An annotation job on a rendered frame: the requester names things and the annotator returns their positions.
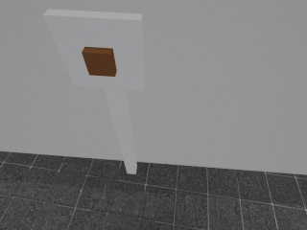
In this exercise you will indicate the panel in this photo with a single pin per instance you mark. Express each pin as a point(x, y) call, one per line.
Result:
point(120, 31)

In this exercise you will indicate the button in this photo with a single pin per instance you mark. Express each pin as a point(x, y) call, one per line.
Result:
point(99, 61)

